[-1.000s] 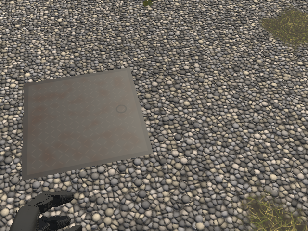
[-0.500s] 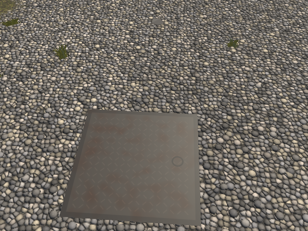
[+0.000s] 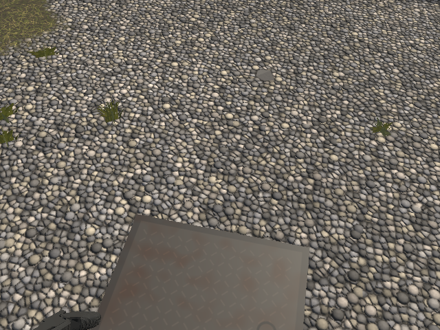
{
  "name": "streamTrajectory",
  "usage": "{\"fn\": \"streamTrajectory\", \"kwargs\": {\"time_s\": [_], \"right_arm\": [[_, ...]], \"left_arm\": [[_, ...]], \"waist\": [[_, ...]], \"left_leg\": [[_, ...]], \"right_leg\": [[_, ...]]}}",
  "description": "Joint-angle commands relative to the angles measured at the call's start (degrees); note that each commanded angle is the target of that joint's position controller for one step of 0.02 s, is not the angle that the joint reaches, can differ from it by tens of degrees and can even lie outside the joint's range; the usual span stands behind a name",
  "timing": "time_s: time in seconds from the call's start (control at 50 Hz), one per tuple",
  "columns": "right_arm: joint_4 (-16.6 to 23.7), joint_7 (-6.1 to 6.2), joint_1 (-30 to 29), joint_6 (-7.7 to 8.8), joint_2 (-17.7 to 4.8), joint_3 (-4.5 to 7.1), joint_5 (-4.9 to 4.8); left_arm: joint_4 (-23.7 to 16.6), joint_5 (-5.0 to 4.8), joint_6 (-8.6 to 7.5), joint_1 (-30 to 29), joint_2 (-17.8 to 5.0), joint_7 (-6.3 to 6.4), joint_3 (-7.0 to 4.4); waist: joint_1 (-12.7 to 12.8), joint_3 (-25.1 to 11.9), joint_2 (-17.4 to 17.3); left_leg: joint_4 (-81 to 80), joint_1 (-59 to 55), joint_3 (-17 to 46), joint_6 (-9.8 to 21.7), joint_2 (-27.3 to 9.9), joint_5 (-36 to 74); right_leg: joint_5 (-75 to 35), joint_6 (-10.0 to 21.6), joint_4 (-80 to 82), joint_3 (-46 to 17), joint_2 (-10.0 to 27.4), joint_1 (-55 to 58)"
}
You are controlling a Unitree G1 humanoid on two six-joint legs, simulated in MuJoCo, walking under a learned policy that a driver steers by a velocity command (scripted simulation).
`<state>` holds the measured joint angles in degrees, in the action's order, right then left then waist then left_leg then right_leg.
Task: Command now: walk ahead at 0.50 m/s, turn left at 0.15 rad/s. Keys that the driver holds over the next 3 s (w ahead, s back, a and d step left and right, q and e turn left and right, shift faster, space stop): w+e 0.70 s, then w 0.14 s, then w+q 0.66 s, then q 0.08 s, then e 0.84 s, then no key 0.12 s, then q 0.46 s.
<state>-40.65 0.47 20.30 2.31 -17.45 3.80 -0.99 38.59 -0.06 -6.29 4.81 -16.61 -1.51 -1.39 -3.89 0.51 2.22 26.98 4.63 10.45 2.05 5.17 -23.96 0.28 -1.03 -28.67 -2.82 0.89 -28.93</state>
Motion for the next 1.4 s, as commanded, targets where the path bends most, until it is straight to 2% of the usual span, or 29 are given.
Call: {"fn": "streamTrajectory", "kwargs": {"time_s": [0.02,0.04,0.06,0.08,0.12,0.2,0.3,0.4,0.44,0.48,0.5,0.52,0.54,0.56,0.58,0.62,0.78,0.9,0.92,0.96,0.98,1.0,1.02,1.04,1.08,1.12,1.18,1.26,1.4], "right_arm": [[3.35,-0.12,-0.56,0.53,-4.09,0.59,0.96],[3.92,-0.02,7.56,1.22,-0.89,-0.47,0.04],[3.81,-0.02,7.91,1.78,-3.05,-0.52,-0.06],[4.45,-0.19,1.72,1.99,-7.16,0.51,-0.77],[6.74,-0.16,-7.67,2.77,-6.63,0.32,0.88],[6.73,-0.35,-6.8,3.18,-3.5,-0.12,1.97],[8.02,-0.68,-15.91,3.68,-1.07,-1.34,1.47],[9.24,-1.39,-21.63,4.63,-2.93,-0.58,0.48],[8.88,-1.37,-19.86,5.04,-4.1,0.15,0.27],[6.99,-0.68,-11.44,5.28,-6.39,1.55,0.84],[6.15,-0.09,-2.47,5.16,-9.77,2.54,1.58],[4.21,-0.34,1.24,4.09,-13.65,3.57,1.86],[4.28,-0.64,0.19,3.81,-8.86,2.78,0.9],[4.49,-0.53,-1.66,3.73,-5.59,1.89,0.72],[4.54,-0.62,-4.19,3.66,-4.33,1.34,1.13],[3.69,-0.65,-6.95,3.62,-2.58,0.75,1.74],[-0.95,-0.76,-5.79,4.03,-6.8,1.98,0.87],[-5.51,-1.0,-0.15,2.42,-10.2,2.5,-1.4],[-5.94,-0.93,-0.18,2.02,-10.87,2.54,-1.45],[-6.37,-0.7,-0.2,1.75,-9.53,1.6,-1.13],[-4.35,-0.81,0.85,2.23,-4.89,-0.15,0.55],[-4.31,-0.99,6.41,3.05,-0.55,-1.62,0.22],[-4.86,-1.06,2.19,3.25,-7.08,0.26,-1.43],[-3.31,-1.09,-1.48,3.28,-7.88,0.7,-2.04],[-3.46,-0.49,-3.04,2.45,-6.44,0.9,-0.67],[-4.64,-0.45,-0.17,0.77,-3.95,0.73,-0.92],[-3.67,-0.18,-2.54,-0.58,-2.4,0.7,-0.7],[-1.87,-1.18,-7.98,-0.27,-1.34,0.28,-0.28],[3.71,-3.59,-19.07,-0.28,-1.28,-0.37,-0.18]], "left_arm": [[-1.2,0.71,-1.32,11.57,-10.68,0.43,-4.12],[0.31,1.46,-0.85,17.35,-16.48,0.38,-5.62],[1.68,-0.48,-0.45,20.13,-13.79,-0.56,-5.23],[0.91,-1.24,-0.17,16.95,-9.9,-0.55,-4.05],[-0.11,-0.16,0.77,12.54,-7.66,-0.34,-3.21],[0.21,-0.39,1.08,12.06,-6.34,0.57,-2.75],[2.01,-1.3,2.13,14.94,-9.28,2.07,-3.88],[3.39,-1.85,3.43,18.46,-9.23,2.54,-4.11],[3.19,-1.82,3.86,17.46,-9.34,2.65,-4.34],[2.31,-1.41,3.87,15.87,-6.67,2.52,-3.6],[0.95,-0.44,3.53,15.36,-3.08,2.29,-2.39],[-0.92,-1.81,2.92,22.14,-0.47,2.33,-1.43],[0.33,-2.58,2.96,21.63,-6.23,2.54,-2.59],[0.04,-2.21,3.27,16.48,-8.72,2.48,-3.4],[-0.18,-1.66,3.58,14.35,-8.02,2.47,-3.47],[-1.26,-1.33,3.97,12.28,-6.41,1.85,-3.62],[-4.65,-0.82,3.78,3.76,-1.24,0.03,-1.54],[-7.95,-0.81,2.72,-4.77,-3.34,-1.16,-1.73],[-7.6,-0.71,2.54,-2.78,-4.56,-1.1,-2.31],[-3.41,-0.21,2.51,11.53,-9.35,-0.22,-4.91],[-2.21,1.0,2.94,20.75,-14.67,0.84,-6.27],[-2.37,1.09,3.17,21.24,-16.11,0.91,-6.05],[-2.3,0.76,2.96,20.09,-10.72,0.73,-4.7],[-1.69,0.11,2.68,16.92,-9.0,0.63,-4.0],[-1.34,0.26,1.9,10.2,-5.39,0.2,-3.11],[-0.6,0.76,0.66,7.45,-3.82,0.06,-3.09],[1.43,1.08,-0.5,6.84,-4.46,0.57,-3.68],[3.5,1.03,-0.23,8.06,-5.97,1.58,-4.28],[6.97,-0.81,1.98,12.76,-9.4,2.21,-5.67]], "waist": [[7.68,-9.65,-6.36],[5.67,-17.2,9.84],[6.75,-17.4,15.61],[7.65,-9.31,8.46],[7.32,-1.01,0.51],[4.31,-1.98,4.19],[7.0,-0.61,3.07],[8.2,-0.38,3.44],[6.31,-0.68,4.52],[1.61,-5.02,3.73],[-2.15,-12.42,-3.09],[0.84,-17.43,-20.34],[0.2,-12.35,-15.37],[-0.82,-5.84,-10.26],[0.22,-2.8,-7.05],[2.26,0.62,-8.32],[1.63,1.7,-5.61],[0.94,3.6,-6.19],[2.69,2.27,-6.8],[10.55,-6.86,-5.97],[13.08,-16.33,2.21],[10.05,-24.8,13.54],[12.04,-19.44,6.67],[10.54,-10.77,6.11],[6.49,-4.1,4.38],[3.82,-2.78,4.84],[2.9,0.53,2.3],[4.2,2.63,1.03],[7.72,6.2,-0.4]], "left_leg": [[14.21,5.56,3.64,4.66,-9.43,25.9],[35.77,23.27,-3.57,-0.32,-1.13,11.48],[44.54,35.08,-2.67,-1.6,-0.31,-8.46],[48.32,40.21,-1.72,-1.03,-4.03,-4.73],[43.18,39.5,-4.62,-0.44,-7.47,2.34],[30.2,32.02,-6.39,-2.43,-8.84,6.38],[10.84,26.29,-7.37,-5.14,-6.22,19.5],[1.66,20.48,-5.77,-4.71,-3.88,22.77],[-1.02,15.98,-5.74,-3.29,-3.89,20.47],[-3.75,1.63,-4.78,-0.01,-7.13,19.81],[-3.25,-11.89,4.68,3.83,-17.25,16.21],[-7.6,-24.82,28.13,12.71,-28.91,4.98],[-9.96,-21.5,31.93,12.8,-29.38,-5.53],[-10.53,-15.73,23.54,10.63,-26.52,-2.8],[-11.63,-10.31,16.57,9.31,-23.79,4.37],[-14.25,-2.9,7.46,8.18,-20.28,13.9],[-18.55,1.48,-8.93,8.96,-18.06,28.51],[-15.42,-4.17,-8.5,7.51,-21.03,33.07],[-12.28,-4.98,-8.42,6.83,-20.94,39.23],[5.31,1.96,-11.86,3.58,-16.36,46.71],[25.39,17.94,-14.28,0.28,-11.66,26.92],[40.85,31.07,-8.13,-1.7,-4.2,-10.51],[46.32,35.95,-2.75,-1.45,-6.46,-9.48],[45.91,38.93,-4.42,-1.04,-8.79,-4.7],[41.21,34.96,-5.37,-1.46,-12.38,3.83],[40.39,29.62,-5.13,-2.05,-13.41,8.16],[36.74,32.44,-3.86,-2.93,-13.52,13.26],[23.88,33.92,-4.98,-2.86,-12.8,24.1],[10.79,35.61,-11.14,0.63,-11.39,21.5]], "right_leg": [[1.75,6.3,-0.04,-3.68,5.32,22.09],[10.3,16.45,3.85,-28.0,16.42,41.08],[25.61,19.93,12.81,-46.09,20.19,45.17],[31.44,17.48,13.74,-41.71,19.04,40.11],[20.53,15.23,14.14,-28.38,13.77,27.32],[4.22,15.35,16.25,-19.17,8.49,21.17],[1.57,14.19,16.2,-14.45,6.3,16.73],[5.51,12.55,12.33,-19.25,7.09,18.6],[5.87,11.41,9.54,-21.64,7.26,19.28],[4.46,8.52,0.31,-19.46,3.51,15.26],[12.38,6.28,-15.64,-14.14,-0.21,8.19],[33.37,3.48,-31.15,-6.65,-6.39,-9.46],[32.24,2.54,-39.29,-6.86,-1.52,-16.64],[26.94,2.13,-41.84,-6.5,0.2,-17.99],[22.88,1.52,-41.66,-5.36,1.71,-16.4],[18.58,0.95,-38.75,-4.7,4.23,-13.72],[3.18,0.25,-17.77,-1.01,4.65,-8.84],[5.79,3.69,-4.15,2.56,2.11,-2.82],[7.32,4.51,-2.33,3.36,0.89,1.36],[3.48,7.18,-0.02,4.45,-0.55,24.87],[2.45,11.8,-1.75,-11.27,13.37,44.68],[10.91,18.07,5.7,-34.02,24.07,52.76],[15.24,16.12,8.24,-31.7,22.14,47.67],[13.66,14.18,9.72,-22.77,20.2,40.42],[8.52,12.43,13.95,-13.02,15.83,28.02],[5.5,12.42,18.24,-7.4,14.48,21.78],[-0.09,12.59,21.31,-0.84,14.54,20.0],[-2.64,11.35,22.31,6.79,13.34,22.43],[-7.22,9.68,19.25,12.59,16.51,32.91]]}}
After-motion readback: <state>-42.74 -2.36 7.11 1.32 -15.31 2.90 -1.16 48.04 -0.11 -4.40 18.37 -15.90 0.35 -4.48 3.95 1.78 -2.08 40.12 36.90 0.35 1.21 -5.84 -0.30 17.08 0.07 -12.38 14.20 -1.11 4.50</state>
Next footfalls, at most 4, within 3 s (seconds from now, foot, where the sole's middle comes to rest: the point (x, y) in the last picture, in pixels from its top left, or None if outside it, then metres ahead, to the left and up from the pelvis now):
0.02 right None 0.17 -0.12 -0.77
0.50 left None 0.42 0.07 -0.77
0.96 right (303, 289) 0.59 -0.28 -0.77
1.50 left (237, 201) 0.92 -0.11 -0.77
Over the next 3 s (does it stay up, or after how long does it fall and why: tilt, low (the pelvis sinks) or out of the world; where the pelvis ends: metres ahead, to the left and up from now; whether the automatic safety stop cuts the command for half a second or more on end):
stays up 0.98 -0.17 0.01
